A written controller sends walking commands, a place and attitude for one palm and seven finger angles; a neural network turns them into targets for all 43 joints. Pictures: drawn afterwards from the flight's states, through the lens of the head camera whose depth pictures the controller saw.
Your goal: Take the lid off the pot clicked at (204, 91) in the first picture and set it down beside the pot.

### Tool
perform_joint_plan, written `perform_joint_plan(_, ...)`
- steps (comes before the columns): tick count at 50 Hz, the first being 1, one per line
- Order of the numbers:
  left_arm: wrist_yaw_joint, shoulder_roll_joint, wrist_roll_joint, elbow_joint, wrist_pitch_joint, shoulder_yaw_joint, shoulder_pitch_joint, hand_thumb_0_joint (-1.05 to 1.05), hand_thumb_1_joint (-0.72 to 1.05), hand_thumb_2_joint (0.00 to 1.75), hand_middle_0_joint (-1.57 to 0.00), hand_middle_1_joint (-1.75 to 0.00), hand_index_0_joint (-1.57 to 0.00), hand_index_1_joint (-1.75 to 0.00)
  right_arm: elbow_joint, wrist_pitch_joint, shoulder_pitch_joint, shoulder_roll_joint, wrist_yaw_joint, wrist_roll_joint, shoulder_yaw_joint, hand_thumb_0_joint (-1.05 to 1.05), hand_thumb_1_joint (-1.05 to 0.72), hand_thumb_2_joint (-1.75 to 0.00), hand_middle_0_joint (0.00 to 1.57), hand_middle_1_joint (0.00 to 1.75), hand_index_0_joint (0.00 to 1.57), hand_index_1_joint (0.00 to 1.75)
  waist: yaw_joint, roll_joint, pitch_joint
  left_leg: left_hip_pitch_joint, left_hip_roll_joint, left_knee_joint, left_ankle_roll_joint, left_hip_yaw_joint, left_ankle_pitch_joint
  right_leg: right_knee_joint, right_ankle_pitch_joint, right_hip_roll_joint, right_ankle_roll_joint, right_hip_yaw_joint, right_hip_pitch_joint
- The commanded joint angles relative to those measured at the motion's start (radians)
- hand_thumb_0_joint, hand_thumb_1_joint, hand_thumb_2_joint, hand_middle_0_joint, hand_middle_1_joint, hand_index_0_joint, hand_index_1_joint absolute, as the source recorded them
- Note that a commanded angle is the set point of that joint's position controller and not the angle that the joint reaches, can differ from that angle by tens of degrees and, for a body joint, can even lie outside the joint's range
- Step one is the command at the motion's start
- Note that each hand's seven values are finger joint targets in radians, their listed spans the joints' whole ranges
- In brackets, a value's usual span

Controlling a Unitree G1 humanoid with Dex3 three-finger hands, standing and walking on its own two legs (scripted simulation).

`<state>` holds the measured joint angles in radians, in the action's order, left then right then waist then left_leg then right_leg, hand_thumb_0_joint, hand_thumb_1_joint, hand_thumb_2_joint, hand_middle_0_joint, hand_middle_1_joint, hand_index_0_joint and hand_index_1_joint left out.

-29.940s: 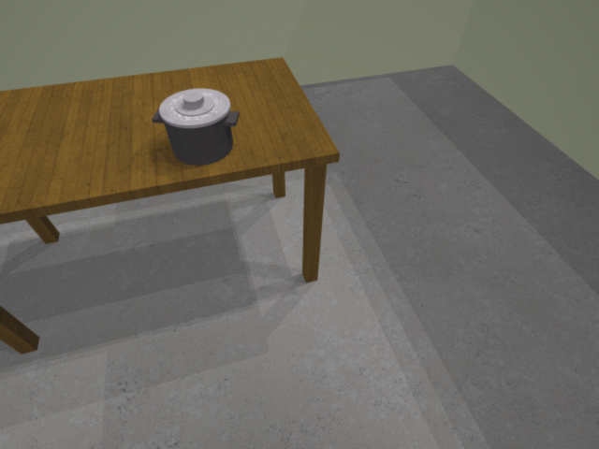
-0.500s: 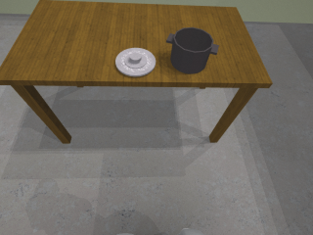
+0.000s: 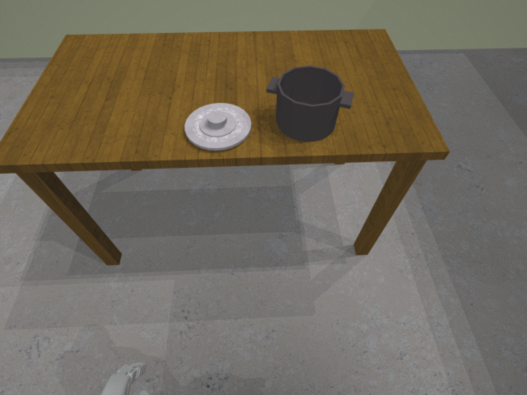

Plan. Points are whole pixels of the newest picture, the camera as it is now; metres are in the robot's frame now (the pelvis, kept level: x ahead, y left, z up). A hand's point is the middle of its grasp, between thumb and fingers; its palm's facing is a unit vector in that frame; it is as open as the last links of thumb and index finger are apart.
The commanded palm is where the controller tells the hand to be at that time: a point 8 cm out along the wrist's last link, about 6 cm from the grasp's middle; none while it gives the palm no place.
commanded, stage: let the arm hang, fingers relaxed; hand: left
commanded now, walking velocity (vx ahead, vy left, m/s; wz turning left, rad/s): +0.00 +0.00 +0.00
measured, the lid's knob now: (217, 118) +0.74 +0.14 -0.08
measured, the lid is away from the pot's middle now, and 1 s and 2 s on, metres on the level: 0.24 0.24 0.24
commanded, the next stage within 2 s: look to check the result in 1.14 s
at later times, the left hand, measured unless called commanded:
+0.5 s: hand out of the picture +0.00 +0.18 -0.17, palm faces +0.01 -0.98 -0.19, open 7.3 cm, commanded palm none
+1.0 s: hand out of the picture +0.02 +0.19 -0.18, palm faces +0.02 -0.98 -0.20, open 7.3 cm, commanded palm none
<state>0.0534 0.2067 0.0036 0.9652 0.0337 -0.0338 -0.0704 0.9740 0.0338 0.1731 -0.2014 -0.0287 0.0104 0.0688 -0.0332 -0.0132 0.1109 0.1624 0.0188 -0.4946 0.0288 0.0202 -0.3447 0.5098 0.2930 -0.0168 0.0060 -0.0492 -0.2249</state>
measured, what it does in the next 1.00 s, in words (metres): stands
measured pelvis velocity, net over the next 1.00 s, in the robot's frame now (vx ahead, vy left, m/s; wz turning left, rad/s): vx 0.00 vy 0.01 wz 0.00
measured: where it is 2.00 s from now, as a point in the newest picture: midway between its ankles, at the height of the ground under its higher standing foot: outside the picture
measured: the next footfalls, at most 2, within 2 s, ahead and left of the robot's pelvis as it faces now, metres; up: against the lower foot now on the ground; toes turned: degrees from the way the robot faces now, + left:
none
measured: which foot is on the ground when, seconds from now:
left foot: down 0.00-1.00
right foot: down 0.00-1.00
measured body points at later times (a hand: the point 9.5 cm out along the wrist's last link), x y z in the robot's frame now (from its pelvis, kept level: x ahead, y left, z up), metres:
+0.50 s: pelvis -0.01 +0.00 +0.01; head +0.03 +0.01 +0.46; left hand +0.00 +0.23 -0.16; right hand -0.03 -0.21 -0.15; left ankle -0.05 +0.10 -0.74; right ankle -0.02 -0.13 -0.74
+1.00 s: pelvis +0.00 +0.01 +0.01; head +0.04 +0.02 +0.45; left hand +0.02 +0.24 -0.16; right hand -0.01 -0.20 -0.15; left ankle -0.05 +0.10 -0.74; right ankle -0.02 -0.13 -0.74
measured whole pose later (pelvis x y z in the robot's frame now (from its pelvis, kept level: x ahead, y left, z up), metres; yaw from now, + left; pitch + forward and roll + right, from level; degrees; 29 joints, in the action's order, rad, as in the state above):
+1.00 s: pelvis +0.00 +0.01 +0.01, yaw +0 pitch -1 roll -1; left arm 0.05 0.16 0.00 1.12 0.00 -0.03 -0.22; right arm 1.11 -0.01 0.29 -0.10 -0.04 0.01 0.03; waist -0.02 0.01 0.09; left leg 0.09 0.03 -0.41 0.05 0.02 -0.31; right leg 0.42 0.25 0.00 0.02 -0.06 -0.14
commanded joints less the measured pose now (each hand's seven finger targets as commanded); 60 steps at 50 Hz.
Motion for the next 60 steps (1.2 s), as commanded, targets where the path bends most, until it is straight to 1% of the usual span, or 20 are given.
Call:
perform_joint_plan(1,0.002,0.116,0.002,-0.037,-0.021,-0.015,-0.037,0.0,0.9,0.9,-0.2,-0.3,-0.2,-0.3,-0.015,-0.016,0.098,-0.093,-0.008,-0.001,0.009,0.0,-0.9,-0.9,0.2,0.3,0.2,0.3,0.01,-0.034,-0.145,-0.078,-0.146,0.084,0.015,-0.106,0.51,-0.06,-0.372,0.101,-0.028,-0.064,0.07)
perform_joint_plan(6,-0.007,0.116,0.004,0.002,-0.031,-0.008,-0.057,0.0,0.9,0.9,-0.2,-0.3,-0.2,-0.3,0.01,-0.02,0.099,-0.087,0.0,-0.002,-0.002,0.0,-0.9,-0.9,0.2,0.3,0.2,0.3,0.009,0.024,-0.099,-0.049,-0.121,0.133,0.009,-0.097,0.28,-0.141,-0.259,0.102,-0.03,-0.082,0.072)
perform_joint_plan(11,-0.012,0.101,0.004,0.041,-0.04,-0.003,-0.089,0.0,0.9,0.9,-0.2,-0.3,-0.2,-0.3,0.046,-0.026,0.12,-0.073,0.002,-0.002,-0.01,0.0,-0.9,-0.9,0.2,0.3,0.2,0.3,0.008,0.02,-0.069,-0.038,-0.109,0.154,0.01,-0.097,0.207,-0.176,-0.192,0.098,-0.032,-0.084,0.059)
perform_joint_plan(17,-0.01,0.07,0.003,0.085,-0.048,0.002,-0.137,0.0,0.9,0.9,-0.2,-0.3,-0.2,-0.3,0.085,-0.035,0.158,-0.05,-0.004,-0.003,-0.015,0.0,-0.9,-0.9,0.2,0.3,0.2,0.3,0.006,0.01,-0.079,-0.058,-0.112,0.151,0.013,-0.091,0.258,-0.168,-0.231,0.096,-0.033,-0.072,0.068)
perform_joint_plan(18,-0.008,0.069,0.005,0.091,-0.048,0.002,-0.143,0.0,0.9,0.9,-0.2,-0.3,-0.2,-0.3,0.089,-0.034,0.16,-0.043,-0.005,-0.006,-0.014,0.0,-0.9,-0.9,0.2,0.3,0.2,0.3,0.007,0.014,-0.058,-0.054,-0.111,0.153,0.014,-0.09,0.244,-0.173,-0.215,0.095,-0.032,-0.067,0.057)
perform_joint_plan(21,-0.009,0.053,0.003,0.109,-0.048,0.004,-0.161,0.0,0.9,0.9,-0.2,-0.3,-0.2,-0.3,0.103,-0.037,0.172,-0.034,-0.008,-0.004,-0.017,0.0,-0.9,-0.9,0.2,0.3,0.2,0.3,0.008,-0.007,-0.054,-0.051,-0.112,0.153,0.017,-0.091,0.256,-0.167,-0.225,0.094,-0.033,-0.064,0.06)
perform_joint_plan(22,-0.008,0.049,0.003,0.115,-0.049,0.005,-0.17,0.0,0.9,0.9,-0.2,-0.3,-0.2,-0.3,0.105,-0.038,0.177,-0.031,-0.009,-0.004,-0.017,0.0,-0.9,-0.9,0.2,0.3,0.2,0.3,0.008,0.004,-0.064,-0.056,-0.113,0.151,0.018,-0.093,0.26,-0.166,-0.226,0.093,-0.032,-0.062,0.063)
perform_joint_plan(23,-0.007,0.047,0.005,0.116,-0.048,0.005,-0.166,0.0,0.9,0.9,-0.2,-0.3,-0.2,-0.3,0.107,-0.036,0.185,-0.028,-0.009,-0.006,-0.015,0.0,-0.9,-0.9,0.2,0.3,0.2,0.3,0.005,0.012,-0.042,-0.047,-0.113,0.154,0.018,-0.094,0.248,-0.165,-0.214,0.088,-0.032,-0.057,0.055)
perform_joint_plan(26,-0.007,0.034,0.003,0.125,-0.048,0.006,-0.179,0.0,0.9,0.9,-0.2,-0.3,-0.2,-0.3,0.116,-0.039,0.194,-0.024,-0.012,-0.003,-0.017,0.0,-0.9,-0.9,0.2,0.3,0.2,0.3,0.007,0.008,-0.051,-0.048,-0.115,0.158,0.021,-0.095,0.252,-0.158,-0.216,0.087,-0.032,-0.055,0.06)
perform_joint_plan(30,-0.006,0.029,0.002,0.133,-0.047,0.006,-0.188,0.0,0.9,0.9,-0.2,-0.3,-0.2,-0.3,0.124,-0.043,0.206,-0.017,-0.015,-0.004,-0.018,0.0,-0.9,-0.9,0.2,0.3,0.2,0.3,0.01,-0.021,-0.052,-0.056,-0.119,0.156,0.025,-0.096,0.297,-0.145,-0.233,0.086,-0.029,-0.043,0.066)
perform_joint_plan(32,-0.005,0.021,0.002,0.137,-0.046,0.006,-0.193,0.0,0.9,0.9,-0.2,-0.3,-0.2,-0.3,0.126,-0.043,0.212,-0.013,-0.017,-0.004,-0.018,0.0,-0.9,-0.9,0.2,0.3,0.2,0.3,0.008,-0.003,-0.044,-0.056,-0.12,0.156,0.025,-0.095,0.312,-0.141,-0.242,0.086,-0.03,-0.04,0.064)
perform_joint_plan(33,-0.004,0.023,0.004,0.137,-0.046,0.007,-0.194,0.0,0.9,0.9,-0.2,-0.3,-0.2,-0.3,0.126,-0.041,0.212,-0.011,-0.016,-0.005,-0.017,0.0,-0.9,-0.9,0.2,0.3,0.2,0.3,0.009,0.007,-0.026,-0.048,-0.118,0.156,0.026,-0.096,0.292,-0.145,-0.227,0.084,-0.029,-0.039,0.055)
perform_joint_plan(37,-0.004,0.02,0.003,0.135,-0.046,0.006,-0.195,0.0,0.9,0.9,-0.2,-0.3,-0.2,-0.3,0.128,-0.043,0.217,-0.01,-0.017,-0.004,-0.017,0.0,-0.9,-0.9,0.2,0.3,0.2,0.3,0.008,-0.007,-0.033,-0.05,-0.116,0.152,0.026,-0.093,0.312,-0.137,-0.246,0.087,-0.029,-0.041,0.065)
perform_joint_plan(38,-0.003,0.022,0.005,0.135,-0.046,0.004,-0.197,0.0,0.9,0.9,-0.2,-0.3,-0.2,-0.3,0.128,-0.042,0.218,-0.006,-0.017,-0.005,-0.016,0.0,-0.9,-0.9,0.2,0.3,0.2,0.3,0.009,0.006,-0.027,-0.049,-0.116,0.151,0.026,-0.093,0.303,-0.137,-0.239,0.085,-0.028,-0.036,0.06)
perform_joint_plan(42,-0.002,0.018,0.002,0.134,-0.047,0.003,-0.203,0.0,0.9,0.9,-0.2,-0.3,-0.2,-0.3,0.129,-0.045,0.219,-0.006,-0.019,-0.003,-0.016,0.0,-0.9,-0.9,0.2,0.3,0.2,0.3,0.01,0.007,-0.053,-0.069,-0.116,0.138,0.027,-0.089,0.365,-0.129,-0.285,0.09,-0.03,-0.04,0.077)
perform_joint_plan(48,0.0,0.022,0.004,0.127,-0.045,0.0,-0.201,0.0,0.9,0.9,-0.2,-0.3,-0.2,-0.3,0.127,-0.044,0.222,-0.004,-0.021,-0.005,-0.015,0.0,-0.9,-0.9,0.2,0.3,0.2,0.3,0.009,0.004,-0.034,-0.07,-0.116,0.134,0.027,-0.086,0.392,-0.12,-0.293,0.088,-0.029,-0.034,0.072)
perform_joint_plan(52,0.0,0.022,0.002,0.124,-0.045,-0.001,-0.204,0.0,0.9,0.9,-0.2,-0.3,-0.2,-0.3,0.126,-0.044,0.223,-0.008,-0.022,-0.003,-0.014,0.0,-0.9,-0.9,0.2,0.3,0.2,0.3,0.009,0.002,-0.052,-0.082,-0.115,0.124,0.026,-0.083,0.417,-0.118,-0.324,0.092,-0.032,-0.038,0.088)
perform_joint_plan(54,0.0,0.022,0.003,0.124,-0.044,-0.002,-0.2,0.0,0.9,0.9,-0.2,-0.3,-0.2,-0.3,0.128,-0.043,0.223,-0.007,-0.022,-0.004,-0.014,0.0,-0.9,-0.9,0.2,0.3,0.2,0.3,0.009,0.002,-0.033,-0.069,-0.115,0.134,0.027,-0.084,0.381,-0.121,-0.291,0.09,-0.03,-0.034,0.079)
perform_joint_plan(57,0.0,0.02,0.001,0.123,-0.043,-0.002,-0.202,0.0,0.9,0.9,-0.2,-0.3,-0.2,-0.3,0.125,-0.044,0.224,-0.011,-0.023,-0.003,-0.016,0.0,-0.9,-0.9,0.2,0.3,0.2,0.3,0.01,-0.003,-0.044,-0.084,-0.116,0.129,0.028,-0.086,0.428,-0.113,-0.313,0.089,-0.03,-0.031,0.085)
perform_joint_plan(60,-0.001,0.02,0.002,0.121,-0.041,-0.001,-0.2,0.0,0.9,0.9,-0.2,-0.3,-0.2,-0.3,0.125,-0.043,0.225,-0.012,-0.024,-0.002,-0.017,0.0,-0.9,-0.9,0.2,0.3,0.2,0.3,0.01,-0.004,-0.035,-0.081,-0.118,0.134,0.029,-0.087,0.419,-0.115,-0.296,0.086,-0.028,-0.028,0.081)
